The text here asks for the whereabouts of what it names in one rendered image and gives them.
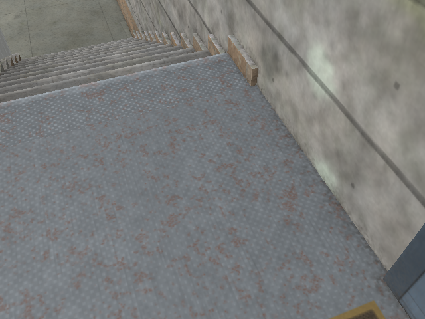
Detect stairs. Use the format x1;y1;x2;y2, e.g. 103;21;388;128
0;37;212;103

